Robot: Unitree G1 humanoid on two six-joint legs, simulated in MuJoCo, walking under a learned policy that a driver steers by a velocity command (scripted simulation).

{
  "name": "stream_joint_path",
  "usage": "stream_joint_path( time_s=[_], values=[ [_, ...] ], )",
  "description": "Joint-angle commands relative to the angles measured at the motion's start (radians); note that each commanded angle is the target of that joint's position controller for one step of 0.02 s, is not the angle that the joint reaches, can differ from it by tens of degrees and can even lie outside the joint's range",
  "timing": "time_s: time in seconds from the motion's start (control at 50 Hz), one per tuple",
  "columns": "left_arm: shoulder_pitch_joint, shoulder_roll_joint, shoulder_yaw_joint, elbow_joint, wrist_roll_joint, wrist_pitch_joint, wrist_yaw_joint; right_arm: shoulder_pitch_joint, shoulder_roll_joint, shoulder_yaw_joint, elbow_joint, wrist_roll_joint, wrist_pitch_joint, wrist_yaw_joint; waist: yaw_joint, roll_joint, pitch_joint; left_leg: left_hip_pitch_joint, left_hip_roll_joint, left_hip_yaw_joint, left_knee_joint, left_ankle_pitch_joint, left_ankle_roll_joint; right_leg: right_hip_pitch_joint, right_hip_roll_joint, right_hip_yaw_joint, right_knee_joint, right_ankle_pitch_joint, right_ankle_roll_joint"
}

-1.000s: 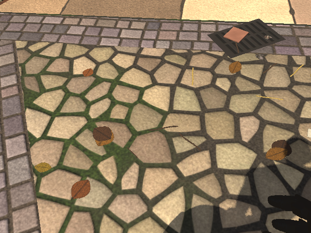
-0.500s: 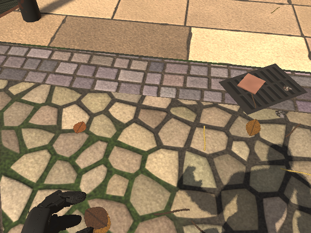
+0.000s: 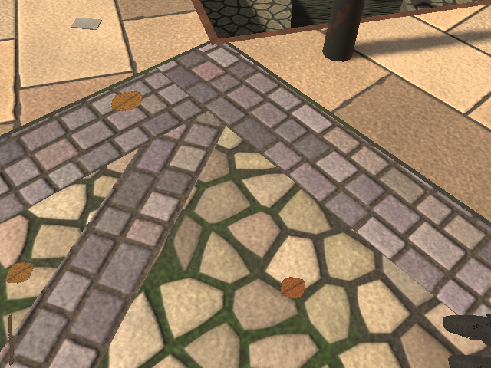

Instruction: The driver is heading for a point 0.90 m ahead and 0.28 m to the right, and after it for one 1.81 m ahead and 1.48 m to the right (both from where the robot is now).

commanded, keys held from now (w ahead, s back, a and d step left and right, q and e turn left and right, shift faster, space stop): w+e+shift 1.00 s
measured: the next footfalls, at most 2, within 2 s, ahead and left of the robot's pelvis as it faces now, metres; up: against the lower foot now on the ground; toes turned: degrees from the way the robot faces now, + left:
left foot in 0.10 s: +0.33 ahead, +0.12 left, +0.00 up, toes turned +4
right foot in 0.58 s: +0.74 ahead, -0.14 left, +0.00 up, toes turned -21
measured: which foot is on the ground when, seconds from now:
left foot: up 0.00-0.08, down 0.10-0.60, up 0.62-1.00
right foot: down 0.00-0.12, up 0.14-0.56, down 0.58-1.00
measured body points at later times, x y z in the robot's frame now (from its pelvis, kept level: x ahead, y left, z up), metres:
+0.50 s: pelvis +0.46 +0.00 -0.01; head +0.46 -0.03 +0.44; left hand +0.69 +0.21 -0.09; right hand +0.41 -0.27 -0.14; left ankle +0.29 +0.12 -0.72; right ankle +0.67 -0.17 -0.66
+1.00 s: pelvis +0.90 -0.15 +0.00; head +0.90 -0.20 +0.45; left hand +1.09 +0.06 -0.10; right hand +0.99 -0.51 -0.02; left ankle +1.16 -0.15 -0.70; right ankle +0.70 -0.12 -0.72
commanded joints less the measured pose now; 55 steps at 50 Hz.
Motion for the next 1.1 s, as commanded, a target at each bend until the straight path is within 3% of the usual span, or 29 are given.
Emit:
stream_joint_path(
  time_s=[0.02, 0.06, 0.1, 0.12, 0.14, 0.16, 0.18, 0.2, 0.22, 0.28, 0.34, 0.48, 0.56, 0.58, 0.6, 0.62, 0.64, 0.66, 0.68, 0.74, 0.82, 0.88, 0.94, 0.98, 1.02, 1.04, 1.06, 1.08, 1.1],
  values=[
    [-0.072, 0.141, 0.004, -0.07, -0.015, -0.02, -0.008, -0.099, 0.016, 0.022, -0.081, 0.004, -0.03, 0.025, -0.073, 0.005, 0.158, 0.234, -0.077, 0.054, -0.207, 0.047, 0.044, -0.251, -0.264, 0.067, -0.174, 0.662, -0.177],
    [-0.032, 0.2, 0.006, -0.043, -0.019, 0.002, 0.0, -0.097, -0.038, -0.003, -0.104, 0.002, -0.036, 0.027, -0.132, -0.084, 0.094, 0.314, -0.157, 0.114, -0.268, -0.11, 0.073, -0.101, -0.31, 0.075, -0.029, 1.168, -0.192],
    [-0.066, 0.225, -0.005, -0.015, -0.012, 0.026, 0.008, 0.263, -0.132, -0.057, -0.026, 0.001, -0.021, 0.002, -0.366, -0.157, -0.116, 0.772, -0.174, 0.095, -0.35, -0.085, 0.127, -0.173, -0.303, 0.087, 0.384, 1.386, -0.171],
    [-0.05, 0.155, -0.031, -0.033, 0.0, 0.019, 0.01, 0.464, -0.198, -0.079, 0.036, -0.004, -0.007, -0.023, -0.421, -0.097, -0.266, 1.185, -0.024, -0.098, -0.261, -0.137, 0.124, -0.466, -0.231, 0.128, 0.737, 0.917, -0.142],
    [0.113, -0.034, -0.083, -0.065, -0.036, -0.007, -0.008, 0.429, -0.281, -0.082, 0.027, -0.034, -0.029, -0.019, -0.256, 0.26, -0.502, 1.432, 0.273, -0.678, -0.462, -0.561, 0.272, -0.761, -0.02, 0.239, 1.173, -0.032, -0.104],
    [-0.001, 0.116, -0.047, -0.062, -0.073, -0.032, -0.008, 0.463, -0.159, -0.059, 0.038, -0.044, -0.04, -0.013, -0.325, 0.112, -0.514, 1.342, 0.252, -0.782, -0.619, -0.727, 0.202, -0.814, -0.053, 0.391, 1.231, -0.028, -0.136],
    [-0.134, 0.106, -0.039, -0.115, -0.103, -0.033, -0.005, 0.42, -0.125, -0.046, 0.059, -0.047, -0.051, -0.014, -0.306, 0.095, -0.271, 1.184, 0.232, -0.637, -0.651, -0.643, 0.169, -0.913, -0.073, 0.356, 1.238, 0.004, -0.122],
    [-0.173, 0.06, -0.051, -0.131, -0.086, -0.027, 0.003, 0.363, -0.111, -0.044, 0.087, -0.044, -0.063, -0.01, -0.249, -0.012, -0.125, 1.006, 0.214, -0.505, -0.676, -0.467, 0.152, -0.923, -0.124, 0.338, 1.178, 0.055, -0.112],
    [-0.17, 0.043, -0.046, -0.123, -0.053, -0.011, 0.007, 0.301, -0.061, -0.034, 0.097, -0.051, -0.075, -0.008, -0.195, -0.015, -0.078, 0.879, 0.189, -0.397, -0.688, -0.384, 0.134, -0.883, -0.169, 0.331, 1.127, 0.117, -0.108],
    [-0.072, -0.013, -0.039, -0.073, -0.057, 0.061, -0.003, 0.2, 0.037, -0.02, 0.126, -0.041, -0.094, -0.001, -0.1, 0.016, -0.024, 0.689, 0.127, -0.139, -0.766, -0.233, 0.095, -0.765, -0.229, 0.329, 1.079, 0.169, -0.098],
    [-0.155, -0.039, -0.044, -0.106, -0.048, 0.086, -0.004, 0.176, 0.013, -0.03, 0.155, -0.043, -0.103, -0.014, -0.089, 0.018, 0.089, 0.637, 0.113, 0.043, -0.826, -0.078, 0.071, -0.867, -0.242, 0.326, 1.0, 0.27, -0.073],
    [-0.358, -0.016, -0.048, -0.193, -0.033, 0.055, -0.066, 0.213, -0.107, -0.05, 0.173, -0.04, -0.088, -0.056, -0.113, -0.048, 0.134, 0.798, 0.081, 0.293, -0.841, 0.286, 0.013, -0.801, -0.139, 0.108, 0.547, 0.585, -0.139],
    [-0.024, 0.142, 0.028, -0.155, -0.059, 0.094, -0.058, 0.138, -0.221, -0.079, 0.146, -0.013, -0.031, -0.058, 0.106, 0.108, -0.082, 0.911, 0.123, 0.286, -0.336, 1.142, 0.002, -0.382, 0.024, 0.002, 0.603, 0.303, -0.219],
    [0.211, 0.217, 0.068, -0.093, -0.053, 0.113, -0.044, 0.084, -0.201, -0.072, 0.132, -0.007, -0.036, -0.052, 0.216, 0.081, -0.179, 0.753, 0.095, 0.252, -0.022, 1.035, -0.005, -0.059, 0.028, 0.075, 0.547, 0.305, -0.258],
    [0.239, 0.238, 0.079, -0.067, -0.054, 0.127, -0.028, 0.027, -0.061, -0.033, 0.112, -0.003, -0.065, -0.04, 0.211, -0.227, -0.065, 0.475, -0.137, 0.233, 0.512, 0.053, -0.065, 0.029, -0.002, 0.226, 0.434, 0.319, -0.322],
    [0.069, 0.209, 0.034, -0.126, -0.013, 0.095, -0.041, 0.247, 0.117, 0.02, 0.043, -0.001, -0.114, -0.02, -0.089, -0.485, -0.178, 0.085, -0.255, -0.012, 0.775, -0.599, -0.075, 0.179, -0.167, 0.835, 0.256, 0.006, -0.51],
    [0.023, 0.12, 0.016, -0.184, 0.0, 0.065, -0.049, 0.162, 0.008, 0.019, 0.005, 0.011, -0.151, -0.013, -0.032, -0.31, -0.264, 0.039, -0.224, -0.165, 0.743, -0.504, -0.011, 0.16, -0.259, 1.113, 0.014, -0.336, -0.514],
    [0.026, 0.094, 0.014, -0.181, 0.005, 0.034, -0.055, 0.048, -0.055, 0.0, -0.017, 0.035, -0.162, -0.016, -0.038, -0.122, -0.108, 0.009, -0.186, -0.149, 0.627, -0.434, 0.018, 0.01, -0.263, 1.116, -0.071, -0.389, -0.447],
    [-0.019, 0.081, 0.008, -0.182, -0.003, 0.013, -0.063, 0.037, -0.048, 0.0, -0.012, 0.016, -0.155, -0.029, -0.095, 0.049, -0.064, 0.065, -0.131, -0.157, 0.498, -0.369, 0.024, -0.124, -0.247, 1.055, -0.053, -0.343, -0.403],
    [-0.148, 0.078, 0.002, -0.226, -0.011, 0.006, -0.038, 0.084, -0.054, -0.011, 0.02, -0.034, -0.111, -0.044, -0.175, 0.037, 0.012, 0.241, -0.067, -0.163, 0.299, -0.298, -0.042, -0.425, -0.112, 0.792, -0.03, -0.067, -0.383],
    [-0.08, 0.037, -0.011, -0.201, -0.034, 0.016, 0.009, -0.128, 0.008, 0.005, -0.051, -0.054, -0.096, -0.055, -0.083, -0.01, 0.077, 0.285, -0.085, -0.084, -0.094, -0.093, -0.125, -0.532, -0.015, 0.592, -0.03, 0.197, -0.345],
    [-0.051, 0.054, -0.002, -0.179, -0.037, 0.038, 0.017, -0.227, 0.048, 0.007, -0.096, -0.033, -0.103, -0.043, -0.019, -0.09, 0.046, 0.408, -0.157, -0.039, -0.353, 0.081, -0.149, -0.549, 0.018, 0.566, 0.004, 0.2, -0.284],
    [-0.036, 0.046, 0.004, -0.154, -0.049, 0.042, 0.024, -0.233, -0.011, -0.025, -0.109, 0.004, -0.116, -0.037, -0.014, -0.143, 0.018, 0.472, -0.168, -0.094, -0.472, 0.108, -0.152, -0.437, -0.012, 0.646, 0.076, 0.158, -0.255],
    [-0.055, 0.049, 0.015, -0.15, -0.049, 0.05, 0.033, -0.192, -0.06, -0.049, -0.105, 0.02, -0.127, -0.037, -0.053, -0.168, 0.004, 0.492, -0.156, -0.107, -0.509, 0.043, -0.13, -0.319, -0.047, 0.685, 0.166, 0.303, -0.234],
    [-0.134, 0.058, 0.014, -0.183, -0.011, 0.057, 0.018, 0.146, -0.126, -0.089, -0.044, 0.028, -0.127, -0.051, -0.248, -0.183, -0.22, 0.856, -0.107, -0.096, -0.44, -0.045, -0.077, -0.327, -0.015, 0.62, 0.525, 0.596, -0.173],
    [-0.142, -0.042, -0.022, -0.218, 0.027, 0.055, 0.005, 0.399, -0.163, -0.088, -0.004, 0.019, -0.11, -0.064, -0.32, -0.066, -0.412, 1.23, 0.065, -0.285, -0.331, -0.298, -0.048, -0.55, 0.023, 0.546, 0.882, 0.262, -0.155],
    [0.045, -0.11, -0.053, -0.273, -0.063, 0.043, 0.0, 0.395, -0.227, -0.091, 0.021, -0.035, -0.117, -0.038, -0.167, 0.545, -0.523, 1.427, 0.31, -0.973, -0.635, -0.776, 0.142, -0.899, 0.106, 0.453, 1.189, -0.168, -0.119],
    [0.011, -0.016, -0.049, -0.231, -0.09, 0.052, 0.014, 0.302, -0.113, -0.074, -0.016, -0.038, -0.108, -0.033, -0.202, 0.401, -0.37, 1.322, 0.286, -0.985, -0.692, -0.991, 0.125, -1.014, -0.014, 0.411, 1.269, -0.059, -0.115],
    [-0.121, 0.048, -0.038, -0.245, -0.059, 0.057, 0.01, 0.273, -0.048, -0.06, -0.013, -0.031, -0.095, -0.043, -0.236, 0.225, -0.23, 1.187, 0.236, -0.77, -0.68, -0.831, 0.091, -1.03, -0.036, 0.359, 1.269, 0.008, -0.111]
  ],
)
Velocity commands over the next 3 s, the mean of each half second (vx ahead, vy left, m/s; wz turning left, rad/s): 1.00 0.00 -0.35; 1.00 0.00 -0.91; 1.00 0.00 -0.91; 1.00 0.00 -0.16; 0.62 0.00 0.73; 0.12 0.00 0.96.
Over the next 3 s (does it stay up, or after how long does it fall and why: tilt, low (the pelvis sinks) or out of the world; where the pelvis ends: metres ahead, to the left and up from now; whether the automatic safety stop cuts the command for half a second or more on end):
stays up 1.53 -1.36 0.02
